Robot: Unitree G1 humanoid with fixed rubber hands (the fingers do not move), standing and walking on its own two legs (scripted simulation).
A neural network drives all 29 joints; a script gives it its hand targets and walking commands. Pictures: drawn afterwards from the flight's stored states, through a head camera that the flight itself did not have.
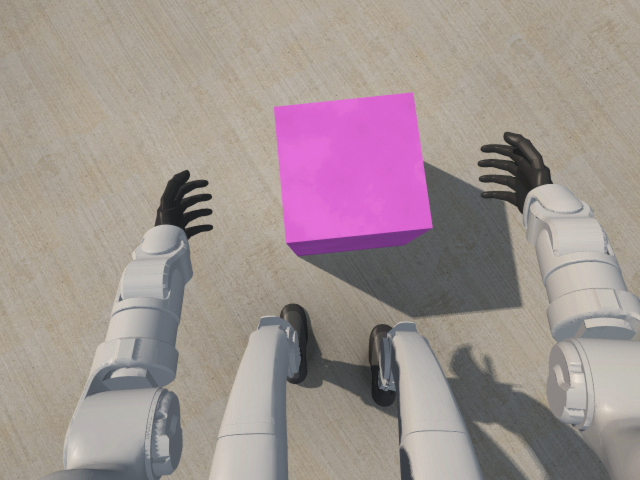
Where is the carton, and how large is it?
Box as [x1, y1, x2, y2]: [274, 92, 432, 255]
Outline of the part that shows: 412,92 274,107 286,243 297,255 402,245 432,227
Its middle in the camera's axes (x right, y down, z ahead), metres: +0.06 -0.13 +0.94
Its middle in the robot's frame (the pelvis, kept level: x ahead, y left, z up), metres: +0.55 -0.04 -0.54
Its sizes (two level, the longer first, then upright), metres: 0.297 0.293 0.291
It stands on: the floor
